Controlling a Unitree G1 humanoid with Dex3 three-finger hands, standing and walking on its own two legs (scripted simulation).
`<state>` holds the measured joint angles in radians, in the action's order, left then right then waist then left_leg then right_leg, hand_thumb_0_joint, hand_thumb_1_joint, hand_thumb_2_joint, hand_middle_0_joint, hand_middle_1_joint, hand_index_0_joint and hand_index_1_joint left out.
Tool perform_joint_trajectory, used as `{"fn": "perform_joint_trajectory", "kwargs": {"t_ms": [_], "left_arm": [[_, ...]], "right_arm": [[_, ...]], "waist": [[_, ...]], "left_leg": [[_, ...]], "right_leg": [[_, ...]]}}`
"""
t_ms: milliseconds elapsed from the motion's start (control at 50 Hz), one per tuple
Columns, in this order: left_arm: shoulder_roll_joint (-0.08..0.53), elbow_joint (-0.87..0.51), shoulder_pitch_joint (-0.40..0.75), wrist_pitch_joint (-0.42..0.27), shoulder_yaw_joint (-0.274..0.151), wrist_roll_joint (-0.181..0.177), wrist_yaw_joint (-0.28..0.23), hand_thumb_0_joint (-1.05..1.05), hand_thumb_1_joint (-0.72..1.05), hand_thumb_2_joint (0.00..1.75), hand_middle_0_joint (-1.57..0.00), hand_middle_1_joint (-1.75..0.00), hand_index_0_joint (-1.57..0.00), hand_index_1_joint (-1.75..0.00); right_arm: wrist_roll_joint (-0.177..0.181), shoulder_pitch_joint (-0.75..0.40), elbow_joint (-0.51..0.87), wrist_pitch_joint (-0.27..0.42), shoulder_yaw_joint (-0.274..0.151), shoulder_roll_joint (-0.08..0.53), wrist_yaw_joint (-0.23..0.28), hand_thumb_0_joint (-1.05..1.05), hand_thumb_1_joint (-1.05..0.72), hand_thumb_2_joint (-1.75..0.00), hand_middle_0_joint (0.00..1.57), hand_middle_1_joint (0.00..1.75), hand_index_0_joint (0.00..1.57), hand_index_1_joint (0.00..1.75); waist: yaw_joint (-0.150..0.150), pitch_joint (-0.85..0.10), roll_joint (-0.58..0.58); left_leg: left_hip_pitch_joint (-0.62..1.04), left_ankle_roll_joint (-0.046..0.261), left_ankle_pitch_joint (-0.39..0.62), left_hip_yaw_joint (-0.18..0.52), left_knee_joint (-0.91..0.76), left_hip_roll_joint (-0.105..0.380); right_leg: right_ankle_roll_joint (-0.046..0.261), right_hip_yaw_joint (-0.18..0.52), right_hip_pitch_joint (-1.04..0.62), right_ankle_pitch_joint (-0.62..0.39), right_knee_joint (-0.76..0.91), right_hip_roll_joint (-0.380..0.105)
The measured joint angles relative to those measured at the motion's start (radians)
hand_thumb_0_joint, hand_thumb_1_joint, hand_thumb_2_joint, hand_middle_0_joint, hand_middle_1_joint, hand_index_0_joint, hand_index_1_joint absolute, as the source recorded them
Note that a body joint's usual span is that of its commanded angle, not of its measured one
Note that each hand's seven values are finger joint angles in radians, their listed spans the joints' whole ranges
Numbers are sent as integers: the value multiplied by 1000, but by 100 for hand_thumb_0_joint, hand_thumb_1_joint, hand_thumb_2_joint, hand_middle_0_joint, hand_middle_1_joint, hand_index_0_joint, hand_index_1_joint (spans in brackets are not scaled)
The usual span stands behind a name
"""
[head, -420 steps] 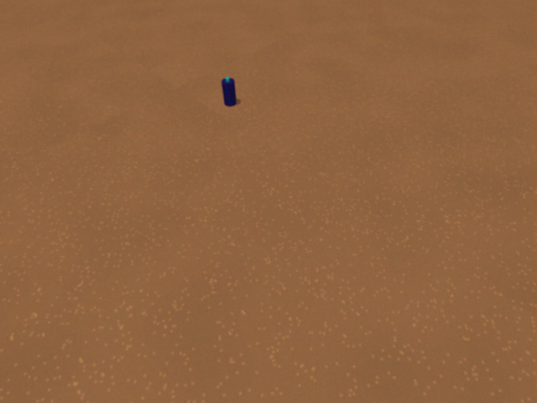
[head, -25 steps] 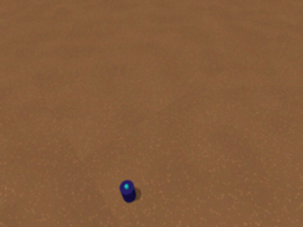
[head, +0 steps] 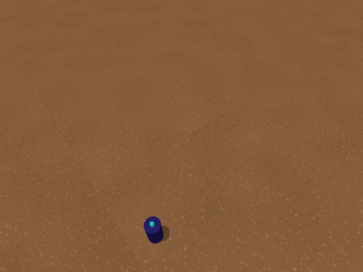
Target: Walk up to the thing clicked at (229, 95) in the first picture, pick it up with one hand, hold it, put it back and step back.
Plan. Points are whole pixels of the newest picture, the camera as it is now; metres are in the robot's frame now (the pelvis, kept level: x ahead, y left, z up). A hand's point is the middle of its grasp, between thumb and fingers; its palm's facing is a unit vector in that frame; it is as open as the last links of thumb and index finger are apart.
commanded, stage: go down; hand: left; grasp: from the side
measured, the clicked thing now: (153, 229) +0.43 +0.18 -0.69
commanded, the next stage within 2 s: none
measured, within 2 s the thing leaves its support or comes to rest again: neither
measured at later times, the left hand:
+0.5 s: hand out of the picture +0.15 +0.27 -0.19, palm faces +0.05 -0.94 -0.33, open 15.7 cm
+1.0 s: hand out of the picture +0.14 +0.28 -0.20, palm faces +0.08 -0.95 -0.31, open 17.5 cm
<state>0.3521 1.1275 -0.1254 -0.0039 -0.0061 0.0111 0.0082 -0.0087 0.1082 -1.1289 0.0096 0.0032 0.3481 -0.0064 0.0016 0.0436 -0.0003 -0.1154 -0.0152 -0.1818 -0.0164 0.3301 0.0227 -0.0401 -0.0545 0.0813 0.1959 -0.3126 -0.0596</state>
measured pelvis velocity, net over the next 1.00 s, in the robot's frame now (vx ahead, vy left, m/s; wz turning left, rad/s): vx -0.01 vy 0.00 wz -0.01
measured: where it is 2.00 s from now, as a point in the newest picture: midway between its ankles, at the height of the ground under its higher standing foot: outside the picture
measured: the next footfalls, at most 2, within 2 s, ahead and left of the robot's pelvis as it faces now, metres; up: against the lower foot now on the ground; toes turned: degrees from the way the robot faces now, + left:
none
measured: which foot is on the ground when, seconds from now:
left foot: down 0.00-1.00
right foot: down 0.00-1.00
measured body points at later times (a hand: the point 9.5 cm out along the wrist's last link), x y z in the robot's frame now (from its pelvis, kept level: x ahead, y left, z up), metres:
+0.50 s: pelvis -0.01 +0.00 -0.05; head +0.06 +0.01 +0.40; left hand +0.15 +0.31 -0.16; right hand +0.08 -0.27 -0.15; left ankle +0.00 +0.13 -0.75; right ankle -0.02 -0.14 -0.75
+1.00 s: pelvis -0.01 +0.00 -0.09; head +0.06 +0.02 +0.35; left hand +0.13 +0.33 -0.18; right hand +0.15 -0.25 -0.17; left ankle +0.00 +0.13 -0.75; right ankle -0.02 -0.14 -0.75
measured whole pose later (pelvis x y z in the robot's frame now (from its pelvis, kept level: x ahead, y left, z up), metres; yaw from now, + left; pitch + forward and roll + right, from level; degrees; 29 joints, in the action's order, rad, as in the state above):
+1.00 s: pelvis -0.01 +0.00 -0.09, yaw -1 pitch +16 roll -3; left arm 0.35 0.37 -0.30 0.31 -0.26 0.00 0.09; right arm 0.01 0.22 -0.54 0.17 0.00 0.22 0.10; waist -0.04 -0.13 -0.01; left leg -0.89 -0.02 -0.52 0.03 1.13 0.06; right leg -0.03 -0.05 0.83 0.52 -1.07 -0.04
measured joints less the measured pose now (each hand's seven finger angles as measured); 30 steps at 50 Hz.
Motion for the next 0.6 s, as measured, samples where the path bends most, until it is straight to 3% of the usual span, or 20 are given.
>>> {"fn": "perform_joint_trajectory", "kwargs": {"t_ms": [40,120,200,280,420,600], "left_arm": [[0,-1,-2,0,0,1,0,1,90,90,-20,-30,-21,-30],[-22,-60,44,-23,-43,-26,-17,1,83,83,-18,-24,-17,-24],[-12,-36,162,-16,-124,13,2,1,66,65,-12,-16,-12,-15],[4,-87,179,8,-182,41,20,1,43,44,-8,-10,-9,-10],[0,-204,107,91,-220,43,42,0,3,19,-6,-7,-7,-6],[-13,-434,-18,161,-233,26,53,0,-38,5,-8,-6,-9,-6]], "right_arm": [[0,1,0,-1,0,1,0,0,-90,-89,20,30,20,30],[49,59,172,24,-1,-16,33,0,-93,-90,20,30,20,30],[41,80,273,34,-13,-66,39,0,-96,-91,20,30,20,30],[31,115,339,35,-24,-104,31,0,-97,-91,20,30,20,30],[31,163,418,44,-29,-110,23,0,-95,-90,20,30,20,30],[28,153,486,92,-40,-97,47,1,-91,-89,20,30,20,30]], "waist": [[0,1,0],[-1,7,-2],[-10,-4,13],[-25,-31,21],[-45,-77,5],[-37,-119,-2]], "left_leg": [[-1,0,-1,0,1,1],[-104,2,-27,4,85,2],[-238,-2,-62,3,194,13],[-322,-5,-101,-5,280,23],[-436,-2,-169,-8,412,32],[-589,1,-257,6,599,36]], "right_leg": [[0,0,0,0,1,1],[5,1,104,29,-87,-1],[10,8,242,63,-198,6],[13,20,330,97,-281,14],[10,30,441,154,-400,19],[5,26,585,239,-577,18]]}}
